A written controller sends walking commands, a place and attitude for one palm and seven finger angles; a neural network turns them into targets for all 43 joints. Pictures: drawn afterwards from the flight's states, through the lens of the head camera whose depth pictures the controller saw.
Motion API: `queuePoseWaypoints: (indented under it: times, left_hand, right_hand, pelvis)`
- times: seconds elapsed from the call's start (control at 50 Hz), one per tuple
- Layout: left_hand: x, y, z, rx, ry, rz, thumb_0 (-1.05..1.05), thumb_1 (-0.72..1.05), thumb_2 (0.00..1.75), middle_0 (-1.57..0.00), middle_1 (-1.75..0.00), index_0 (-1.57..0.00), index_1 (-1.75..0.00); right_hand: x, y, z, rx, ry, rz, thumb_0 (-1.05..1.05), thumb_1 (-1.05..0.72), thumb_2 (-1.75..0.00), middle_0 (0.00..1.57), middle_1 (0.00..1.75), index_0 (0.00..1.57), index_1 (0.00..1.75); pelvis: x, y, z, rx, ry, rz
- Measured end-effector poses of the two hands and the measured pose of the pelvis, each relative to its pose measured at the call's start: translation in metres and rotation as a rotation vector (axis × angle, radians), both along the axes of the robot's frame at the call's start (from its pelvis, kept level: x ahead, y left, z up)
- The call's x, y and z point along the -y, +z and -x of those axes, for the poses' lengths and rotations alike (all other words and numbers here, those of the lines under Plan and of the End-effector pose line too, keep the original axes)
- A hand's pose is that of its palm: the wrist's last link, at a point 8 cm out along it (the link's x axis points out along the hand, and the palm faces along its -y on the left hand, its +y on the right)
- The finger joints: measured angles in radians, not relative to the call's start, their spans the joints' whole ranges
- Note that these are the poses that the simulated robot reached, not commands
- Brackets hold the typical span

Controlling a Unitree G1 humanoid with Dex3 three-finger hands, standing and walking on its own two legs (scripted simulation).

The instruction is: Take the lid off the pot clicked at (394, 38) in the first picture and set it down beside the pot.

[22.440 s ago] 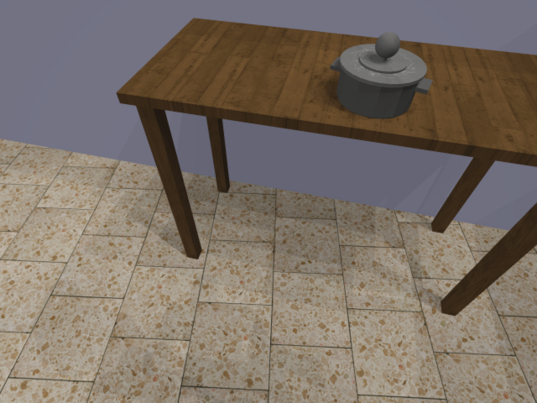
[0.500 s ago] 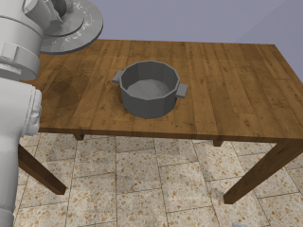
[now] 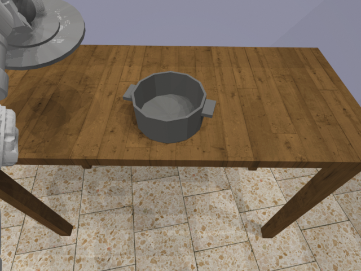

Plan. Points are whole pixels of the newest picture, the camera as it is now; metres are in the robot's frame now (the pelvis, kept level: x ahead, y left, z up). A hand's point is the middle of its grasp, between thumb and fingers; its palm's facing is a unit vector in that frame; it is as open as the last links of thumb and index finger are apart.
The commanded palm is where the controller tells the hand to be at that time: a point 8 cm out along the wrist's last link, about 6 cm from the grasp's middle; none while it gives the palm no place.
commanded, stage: lower the lid onto the table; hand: left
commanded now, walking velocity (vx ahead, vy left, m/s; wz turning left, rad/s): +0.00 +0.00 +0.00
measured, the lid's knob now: (17, 7) +0.50 +0.27 +0.32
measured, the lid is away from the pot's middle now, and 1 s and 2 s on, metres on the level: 0.26 0.23 0.23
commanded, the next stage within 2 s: none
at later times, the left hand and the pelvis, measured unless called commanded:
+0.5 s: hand (32, 26) +0.46 +0.24 +0.30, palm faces -0.20 -0.18 -0.96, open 7.8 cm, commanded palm +0.46 +0.24 +0.36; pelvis -0.01 +0.00 +0.00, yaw +0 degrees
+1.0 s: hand (46, 47) +0.47 +0.24 +0.26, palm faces -0.25 -0.15 -0.96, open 7.8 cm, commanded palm +0.46 +0.25 +0.32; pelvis +0.00 +0.00 +0.00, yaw +0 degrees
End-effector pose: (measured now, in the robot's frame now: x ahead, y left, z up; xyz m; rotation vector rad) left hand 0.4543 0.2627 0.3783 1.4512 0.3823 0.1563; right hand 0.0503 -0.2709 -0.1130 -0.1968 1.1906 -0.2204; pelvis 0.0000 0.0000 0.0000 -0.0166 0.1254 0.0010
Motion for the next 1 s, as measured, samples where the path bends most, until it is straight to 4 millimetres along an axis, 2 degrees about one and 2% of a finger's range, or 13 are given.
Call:
queuePoseWaypoints:
  times: [0.18,0.34,0.46,0.66,0.76,0.86,1.0]
  left_hand:
    - [0.002,0.001,0.008,0.000,0.030,-0.003,-0.01,0.24,0.76,-0.69,-0.99,-0.62,-0.97]
    - [0.019,-0.008,0.008,-0.036,0.006,-0.002,-0.01,0.24,0.76,-0.69,-0.99,-0.62,-0.97]
    - [0.021,-0.018,0.002,-0.065,0.002,0.044,-0.01,0.24,0.76,-0.69,-0.99,-0.62,-0.97]
    - [0.013,-0.038,-0.011,-0.096,-0.005,0.035,-0.01,0.24,0.76,-0.69,-0.99,-0.62,-0.97]
    - [0.014,-0.044,-0.016,-0.098,-0.018,0.024,-0.01,0.24,0.76,-0.69,-0.99,-0.62,-0.97]
    - [0.020,-0.049,-0.017,-0.083,-0.061,0.025,-0.01,0.24,0.76,-0.69,-1.00,-0.62,-0.97]
    - [0.018,-0.065,-0.011,-0.119,-0.066,0.039,-0.01,0.24,0.76,-0.69,-0.99,-0.61,-0.97]
  right_hand:
    - [-0.004,0.001,-0.026,0.055,0.048,-0.017,0.01,-0.91,-0.90,0.20,0.30,0.20,0.30]
    - [-0.012,0.000,-0.039,0.100,0.074,-0.034,0.01,-0.91,-0.90,0.20,0.30,0.20,0.30]
    - [-0.010,0.002,-0.031,0.098,0.045,-0.027,0.01,-0.91,-0.90,0.20,0.30,0.20,0.30]
    - [0.004,0.000,0.009,-0.015,-0.004,0.010,0.01,-0.91,-0.90,0.20,0.30,0.20,0.30]
    - [0.007,-0.001,0.020,-0.043,-0.032,0.014,0.01,-0.91,-0.90,0.20,0.30,0.20,0.30]
    - [0.006,-0.001,0.016,-0.025,-0.037,0.006,0.01,-0.91,-0.90,0.20,0.30,0.20,0.30]
    - [-0.001,0.000,-0.003,0.040,-0.025,-0.013,0.01,-0.91,-0.90,0.20,0.30,0.20,0.30]
  pelvis:
    - [0.000,0.000,0.003,0.004,0.022,0.000]
    - [0.001,-0.001,0.007,0.009,0.023,-0.002]
    - [0.003,-0.001,0.007,0.013,0.009,-0.004]
    - [0.004,-0.001,0.004,0.000,0.006,-0.001]
    - [0.003,-0.001,-0.001,-0.004,0.003,0.000]
    - [0.001,-0.002,-0.003,0.001,-0.002,0.002]
    - [0.000,-0.002,0.000,0.015,-0.007,0.004]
